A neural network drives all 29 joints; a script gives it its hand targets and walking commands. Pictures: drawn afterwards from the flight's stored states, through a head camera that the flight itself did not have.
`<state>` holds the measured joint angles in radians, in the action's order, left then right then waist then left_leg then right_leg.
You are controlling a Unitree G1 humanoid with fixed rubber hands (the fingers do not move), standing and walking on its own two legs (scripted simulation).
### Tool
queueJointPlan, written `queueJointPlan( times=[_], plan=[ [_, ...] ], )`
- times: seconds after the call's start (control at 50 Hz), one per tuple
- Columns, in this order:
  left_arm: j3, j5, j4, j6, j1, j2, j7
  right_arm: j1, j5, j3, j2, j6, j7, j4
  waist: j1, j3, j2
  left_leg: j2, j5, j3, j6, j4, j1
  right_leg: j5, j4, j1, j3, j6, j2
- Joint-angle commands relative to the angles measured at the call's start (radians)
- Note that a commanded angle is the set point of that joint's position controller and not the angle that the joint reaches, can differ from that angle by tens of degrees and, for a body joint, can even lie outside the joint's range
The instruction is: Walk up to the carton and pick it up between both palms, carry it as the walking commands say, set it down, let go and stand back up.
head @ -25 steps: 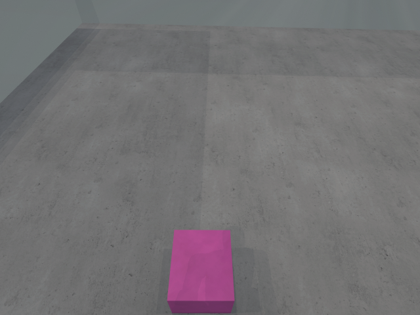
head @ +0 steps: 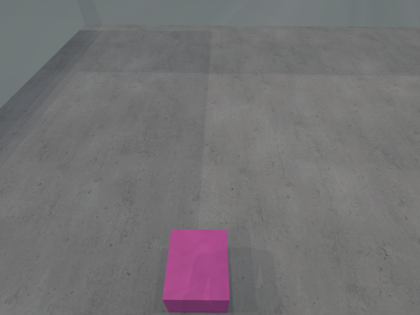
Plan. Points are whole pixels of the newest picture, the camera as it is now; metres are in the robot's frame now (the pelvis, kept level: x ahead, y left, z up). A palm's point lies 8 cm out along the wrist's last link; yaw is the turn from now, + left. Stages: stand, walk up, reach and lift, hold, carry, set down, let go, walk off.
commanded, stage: walk up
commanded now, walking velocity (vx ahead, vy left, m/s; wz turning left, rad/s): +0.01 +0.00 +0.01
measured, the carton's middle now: (198, 270) +0.47 +0.06 -0.68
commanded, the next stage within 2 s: stand in 0.48 s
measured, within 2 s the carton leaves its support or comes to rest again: neither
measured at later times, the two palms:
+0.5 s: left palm out of the picture -0.04 +0.18 -0.15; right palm out of the picture -0.02 -0.22 -0.15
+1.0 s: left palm out of the picture +0.18 +0.22 -0.14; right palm out of the picture +0.18 -0.23 -0.13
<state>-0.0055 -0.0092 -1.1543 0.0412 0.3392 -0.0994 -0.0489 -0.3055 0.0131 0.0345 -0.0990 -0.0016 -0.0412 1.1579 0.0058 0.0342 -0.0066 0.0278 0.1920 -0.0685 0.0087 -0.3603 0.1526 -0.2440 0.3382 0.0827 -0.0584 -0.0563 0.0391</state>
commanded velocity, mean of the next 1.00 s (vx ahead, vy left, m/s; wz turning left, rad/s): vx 0.00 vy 0.00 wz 0.00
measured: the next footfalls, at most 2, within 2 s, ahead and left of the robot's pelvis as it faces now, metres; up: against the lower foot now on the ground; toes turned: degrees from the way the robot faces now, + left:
none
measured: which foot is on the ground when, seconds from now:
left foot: down 0.00-1.00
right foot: down 0.00-1.00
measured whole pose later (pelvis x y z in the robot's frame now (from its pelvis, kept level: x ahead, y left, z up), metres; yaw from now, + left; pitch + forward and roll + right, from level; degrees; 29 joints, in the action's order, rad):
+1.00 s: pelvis -0.01 +0.00 -0.03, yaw -2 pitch +13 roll +1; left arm -0.08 0.19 -0.75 -0.53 -0.10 -0.25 -0.04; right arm 0.15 -0.24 -0.08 -0.24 -0.52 -0.08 0.85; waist -0.03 -0.13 0.05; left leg 0.02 0.29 -0.05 0.00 -0.64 0.57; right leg -0.36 0.66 0.53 -0.05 -0.06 0.03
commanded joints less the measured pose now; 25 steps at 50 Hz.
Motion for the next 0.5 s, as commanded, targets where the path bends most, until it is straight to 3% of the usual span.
queueJointPlan(
  times=[0.0, 0.26, 0.48],
  plan=[
    [0.010, -0.001, 0.006, 0.005, 0.089, -0.063, -0.002, -0.074, 0.000, 0.008, -0.062, 0.002, -0.003, 0.000, -0.001, 0.053, 0.015, 0.087, -0.108, 0.078, -0.007, 0.038, -0.011, 0.189, -0.074, 0.080, 0.120, 0.000, -0.156],
    [0.017, -0.002, 0.016, 0.009, 0.116, -0.065, -0.003, -0.072, -0.003, 0.009, -0.058, -0.002, -0.006, 0.009, -0.006, 0.045, 0.022, 0.083, -0.100, 0.053, 0.005, 0.013, 0.009, 0.331, -0.060, 0.048, 0.126, 0.011, -0.162],
    [0.020, -0.002, 0.009, 0.005, 0.137, -0.070, -0.004, -0.074, -0.005, 0.005, -0.055, -0.006, -0.006, 0.011, -0.011, 0.034, 0.027, 0.081, -0.085, 0.040, 0.008, 0.002, 0.007, 0.364, -0.069, 0.034, 0.126, 0.018, -0.157]
  ],
)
